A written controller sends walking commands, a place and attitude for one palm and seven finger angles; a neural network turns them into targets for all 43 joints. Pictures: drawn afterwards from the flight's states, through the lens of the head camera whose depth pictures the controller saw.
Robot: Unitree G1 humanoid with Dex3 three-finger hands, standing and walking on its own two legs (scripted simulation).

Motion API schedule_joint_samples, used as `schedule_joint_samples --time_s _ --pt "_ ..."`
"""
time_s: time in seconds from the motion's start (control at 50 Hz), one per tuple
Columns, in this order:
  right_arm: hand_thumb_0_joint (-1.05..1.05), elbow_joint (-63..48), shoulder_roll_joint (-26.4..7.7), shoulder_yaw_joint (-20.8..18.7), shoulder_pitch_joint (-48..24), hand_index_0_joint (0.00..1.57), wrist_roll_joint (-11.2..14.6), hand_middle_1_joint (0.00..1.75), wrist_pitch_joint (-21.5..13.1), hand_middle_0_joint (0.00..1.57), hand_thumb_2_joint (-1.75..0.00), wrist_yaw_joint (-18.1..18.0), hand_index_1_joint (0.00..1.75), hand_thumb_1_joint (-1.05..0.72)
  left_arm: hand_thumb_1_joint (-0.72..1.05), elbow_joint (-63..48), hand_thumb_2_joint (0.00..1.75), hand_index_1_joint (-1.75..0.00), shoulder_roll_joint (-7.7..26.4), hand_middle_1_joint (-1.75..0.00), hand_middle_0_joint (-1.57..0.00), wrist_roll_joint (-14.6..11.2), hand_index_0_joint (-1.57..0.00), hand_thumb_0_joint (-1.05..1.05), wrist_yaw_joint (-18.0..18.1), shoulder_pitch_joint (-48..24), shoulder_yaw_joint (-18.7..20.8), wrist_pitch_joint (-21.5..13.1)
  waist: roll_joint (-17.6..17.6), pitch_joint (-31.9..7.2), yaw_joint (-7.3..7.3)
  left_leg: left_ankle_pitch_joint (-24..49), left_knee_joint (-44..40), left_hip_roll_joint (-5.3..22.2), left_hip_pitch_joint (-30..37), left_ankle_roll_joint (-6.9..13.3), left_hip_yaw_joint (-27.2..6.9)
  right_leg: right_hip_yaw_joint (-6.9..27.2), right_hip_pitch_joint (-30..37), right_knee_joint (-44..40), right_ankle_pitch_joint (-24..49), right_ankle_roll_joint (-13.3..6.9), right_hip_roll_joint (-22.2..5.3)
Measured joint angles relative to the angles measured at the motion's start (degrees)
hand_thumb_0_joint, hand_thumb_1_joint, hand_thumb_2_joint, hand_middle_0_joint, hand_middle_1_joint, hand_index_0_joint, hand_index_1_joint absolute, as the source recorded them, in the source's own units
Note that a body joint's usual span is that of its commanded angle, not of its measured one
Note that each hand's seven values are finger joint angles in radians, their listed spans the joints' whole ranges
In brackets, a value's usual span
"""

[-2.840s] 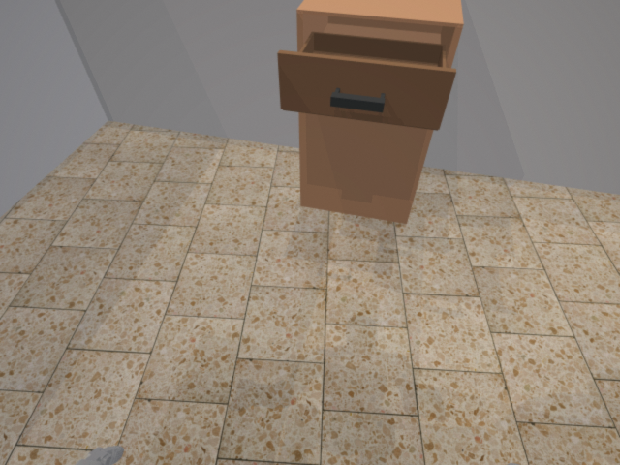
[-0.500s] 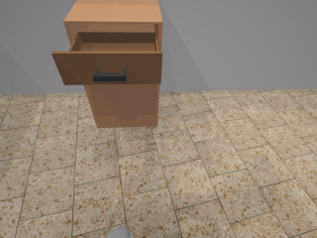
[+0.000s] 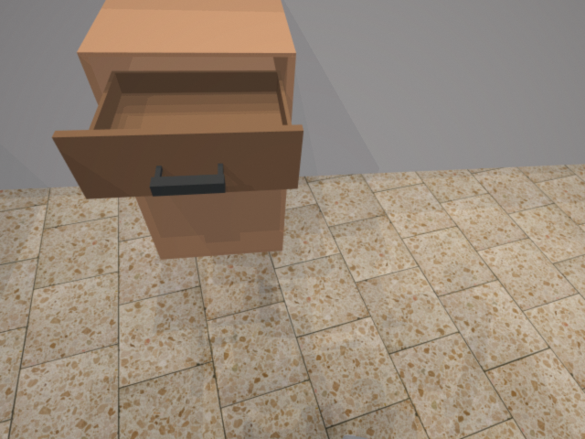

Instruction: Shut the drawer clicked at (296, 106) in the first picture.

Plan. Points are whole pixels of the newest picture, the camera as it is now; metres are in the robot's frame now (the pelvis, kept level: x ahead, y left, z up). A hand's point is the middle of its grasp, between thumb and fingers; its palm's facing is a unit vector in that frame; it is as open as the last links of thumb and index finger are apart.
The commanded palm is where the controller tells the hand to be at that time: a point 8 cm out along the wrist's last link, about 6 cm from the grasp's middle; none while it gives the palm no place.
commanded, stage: turn to face it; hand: left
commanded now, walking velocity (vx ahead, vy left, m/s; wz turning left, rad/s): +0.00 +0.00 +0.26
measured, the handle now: (189, 177) +0.58 +0.22 -0.02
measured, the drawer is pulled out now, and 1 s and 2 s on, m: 0.30 0.30 0.30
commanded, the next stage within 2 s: take the last steps up to it in 0.12 s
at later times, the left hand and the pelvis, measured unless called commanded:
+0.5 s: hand out of the picture +0.01 +0.20 -0.19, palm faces +0.18 -0.97 -0.16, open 7.3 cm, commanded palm none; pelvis +0.03 +0.01 -0.01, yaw +7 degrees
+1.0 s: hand (202, 389) +0.23 +0.15 -0.17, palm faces +0.16 -0.96 -0.22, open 7.3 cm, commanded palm none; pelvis +0.17 -0.05 -0.02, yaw +7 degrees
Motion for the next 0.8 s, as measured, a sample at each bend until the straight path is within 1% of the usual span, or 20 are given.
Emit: schedule_joint_samples --time_s 0.04,0.06,0.08,0.1,0.12,0.16,0.22,0.26,0.32,0.36,0.4,0.42,0.44,0.48,0.52,0.58,0.64,0.68,0.74,0.8 --pt "0.00 0.8 0.6 0.0 1.0 0.20 0.0 0.30 0.7 0.20 -0.90 0.1 0.30 -0.92 0.91 0.0 0.90 -0.29 -0.7 -0.30 -0.19 -0.1 -0.20 0.01 0.1 -0.8 -0.4 0.0 0.3 -0.1 -0.53 -1.3 1.6 -0.4 -0.1 -0.4 -0.6 -0.5 3.4 -5.8 1.0 0.1 0.5" --pt "0.00 1.2 0.9 0.0 1.4 0.20 0.1 0.30 1.0 0.20 -0.90 0.1 0.30 -0.92 0.91 -0.1 0.90 -0.29 -1.0 -0.30 -0.20 -0.2 -0.20 0.01 0.2 -1.0 -0.5 -0.1 0.4 -0.3 -0.65 -2.2 2.8 -0.6 -0.3 -0.7 -0.7 -0.9 5.5 -9.5 3.0 0.2 0.7" --pt "0.00 1.5 1.2 -0.1 1.8 0.20 0.2 0.30 1.2 0.20 -0.90 0.2 0.30 -0.92 0.91 -0.1 0.90 -0.29 -1.3 -0.30 -0.20 -0.2 -0.20 0.01 0.2 -1.0 -0.7 -0.4 0.4 -0.5 -0.64 -3.4 4.4 -0.9 -0.7 -1.1 -0.8 -1.0 7.5 -12.5 3.6 -0.7 0.6" --pt "0.00 1.9 1.1 -0.2 1.6 0.20 0.5 0.30 1.6 0.20 -0.90 0.3 0.30 -0.91 0.91 0.3 0.90 -0.29 -2.0 -0.30 -0.20 -0.1 -0.20 0.01 0.4 -1.2 -0.8 -0.8 1.6 -0.5 -0.58 -4.6 6.2 -0.2 -1.2 -1.5 -1.1 -1.4 8.0 -12.8 2.2 -1.6 1.2" --pt "0.00 2.0 0.9 -0.3 1.2 0.20 0.6 0.30 2.0 0.20 -0.90 0.4 0.30 -0.91 0.91 0.4 0.90 -0.30 -2.7 -0.30 -0.20 -0.2 -0.20 0.01 0.5 -1.3 -1.0 -1.0 2.7 -0.4 -0.94 -6.5 7.9 0.3 -1.8 -2.1 -1.8 -2.0 8.2 -12.4 1.5 -2.1 1.7" --pt "0.01 1.7 0.9 -0.5 0.5 0.20 0.7 0.30 2.8 0.20 -0.90 0.4 0.30 -0.91 0.91 0.2 0.90 -0.30 -3.5 -0.30 -0.20 -0.4 -0.20 0.00 0.8 -1.3 -1.2 -1.4 4.0 -0.5 -1.57 -12.4 14.2 0.7 -4.5 -3.2 -3.4 -3.8 8.8 -12.4 1.3 -2.6 1.6" --pt "0.01 1.1 1.2 -0.8 -1.4 0.20 0.7 0.30 3.6 0.20 -0.90 0.5 0.30 -0.91 0.93 -0.5 0.90 -0.30 -3.3 -0.30 -0.20 -0.4 -0.20 -0.01 1.4 -1.4 -0.8 -1.5 3.8 -0.4 -0.96 -14.6 24.1 1.4 -8.7 -4.1 -4.6 -5.7 10.5 -13.8 2.0 -2.8 1.1" --pt "0.01 0.4 1.0 -1.1 -2.8 0.20 0.6 0.30 3.8 0.20 -0.90 0.6 0.30 -0.91 0.93 -0.8 0.90 -0.30 -2.9 -0.30 -0.20 -0.2 -0.20 -0.01 1.5 -1.1 -0.5 -1.3 3.5 -0.7 -0.23 -13.9 26.5 2.1 -10.2 -4.4 -5.0 -6.5 11.2 -14.6 2.3 -2.6 0.9" --pt "0.01 -0.7 0.2 -1.4 -4.6 0.20 0.0 0.30 3.7 0.20 -0.90 0.7 0.30 -0.91 0.93 -0.5 0.90 -0.30 -2.2 -0.30 -0.20 0.1 -0.20 -0.01 1.4 0.4 -0.1 -1.1 3.0 -1.6 0.95 -12.4 23.5 2.9 -10.0 -4.3 -4.9 -7.3 11.6 -15.1 2.4 -2.1 0.6" --pt "0.02 -1.3 -0.9 -1.6 -4.9 0.20 -0.3 0.30 3.3 0.20 -0.90 0.9 0.30 -0.93 0.93 0.0 0.90 -0.30 -1.6 -0.30 -0.20 0.2 -0.20 -0.01 1.0 2.2 0.1 -0.8 2.6 -2.4 1.61 -11.0 18.5 3.2 -8.2 -4.0 -4.2 -7.6 11.5 -14.4 1.9 -1.6 0.3" --pt "0.02 -2.0 -1.8 -1.7 -4.7 0.20 -0.4 0.30 2.3 0.20 -0.90 1.2 0.30 -0.93 0.92 0.7 0.90 -0.30 -0.8 -0.30 -0.20 0.1 -0.20 -0.01 0.6 4.3 0.3 -0.3 2.0 -3.2 1.91 -8.3 11.5 3.0 -5.4 -3.3 -3.5 -7.6 10.5 -11.7 0.1 -1.1 -0.2" --pt "0.02 -2.3 -1.9 -1.8 -4.6 0.20 -0.6 0.30 1.8 0.19 -0.90 1.2 0.30 -0.93 0.92 1.3 0.90 -0.30 -0.3 -0.30 -0.20 0.0 -0.20 0.00 0.4 5.3 0.5 0.2 1.2 -3.3 1.88 -5.6 11.1 2.5 -5.3 -2.5 -3.3 -6.9 9.6 -9.1 -3.0 -1.2 -0.5" --pt "0.02 -2.7 -1.9 -1.8 -4.2 0.20 -0.8 0.30 1.3 0.19 -0.90 1.1 0.30 -0.93 0.92 1.9 0.90 -0.30 0.1 -0.30 -0.20 0.0 -0.20 0.00 0.2 6.3 0.7 0.8 0.5 -3.5 1.80 -4.9 11.3 2.1 -5.2 -1.8 -2.9 -5.4 8.1 -5.3 -6.7 -1.4 -0.4" --pt "0.01 -3.4 -1.7 -1.6 -3.0 0.20 -1.0 0.30 0.5 0.19 -0.90 0.8 0.30 -0.93 0.92 3.0 0.90 -0.30 0.7 -0.30 -0.20 0.3 -0.20 0.00 -0.4 7.8 1.1 1.8 -0.1 -3.7 1.33 -4.6 9.6 1.8 -3.9 -0.8 -2.4 -2.9 3.9 4.5 -9.2 -2.1 0.5" --pt "0.01 -3.4 -1.4 -1.3 -1.5 0.20 -0.9 0.30 -0.1 0.19 -0.90 0.5 0.30 -0.92 0.91 3.7 0.90 -0.30 1.1 -0.30 -0.20 0.6 -0.20 0.01 -1.1 8.4 1.3 1.9 -0.2 -3.4 0.91 -3.2 5.6 1.4 -1.9 -0.6 -2.6 -1.4 -0.3 12.4 -6.7 -2.4 0.9" --pt "0.01 -2.3 -0.6 -0.7 0.5 0.20 -0.4 0.30 -0.5 0.19 -0.90 0.2 0.30 -0.92 0.91 3.6 0.90 -0.29 1.3 -0.30 -0.20 0.5 -0.20 0.01 -1.8 8.4 1.3 1.2 -0.5 -2.4 1.30 -0.2 -0.8 0.8 1.4 -0.7 -2.6 0.1 -5.0 17.4 -0.1 -1.8 0.2" --pt "0.01 -1.1 0.3 -0.3 2.0 0.20 -0.1 0.30 -0.8 0.19 -0.90 0.2 0.30 -0.91 0.91 3.4 0.90 -0.29 1.1 -0.30 -0.20 0.4 -0.20 0.01 -1.9 8.2 1.2 1.0 -0.6 -1.5 1.71 1.2 -5.0 0.3 3.9 -0.8 -2.2 1.2 -8.0 17.7 3.7 -1.0 -0.8" --pt "0.01 -0.4 1.0 -0.3 2.8 0.20 0.0 0.30 -0.9 0.20 -0.90 0.2 0.30 -0.91 0.91 3.4 0.90 -0.29 0.8 -0.30 -0.20 0.3 -0.20 0.01 -2.0 7.8 1.1 1.1 -0.7 -1.2 1.62 1.4 -6.7 0.1 5.3 -1.0 -1.9 1.4 -9.0 16.2 5.0 -0.6 -1.4" --pt "0.01 0.3 1.8 -0.3 3.8 0.20 -0.1 0.30 -1.0 0.20 -0.90 0.2 0.30 -0.91 0.91 3.6 0.90 -0.29 0.4 -0.30 -0.20 0.3 -0.20 0.01 -2.1 6.7 1.0 1.4 -0.7 -0.7 1.02 0.9 -8.1 0.1 7.1 -1.6 -1.6 0.9 -9.0 11.3 5.3 -0.2 -2.2" --pt "0.01 0.9 2.2 -0.4 4.4 0.20 -0.4 0.30 -1.0 0.20 -0.90 0.4 0.30 -0.91 0.91 3.4 0.90 -0.29 -0.2 -0.30 -0.20 0.1 -0.20 0.01 -2.0 4.7 0.9 1.4 -0.2 -0.3 0.07 -0.5 -8.1 0.6 8.4 -2.6 -1.4 -0.2 -7.5 4.1 4.1 -0.3 -2.4"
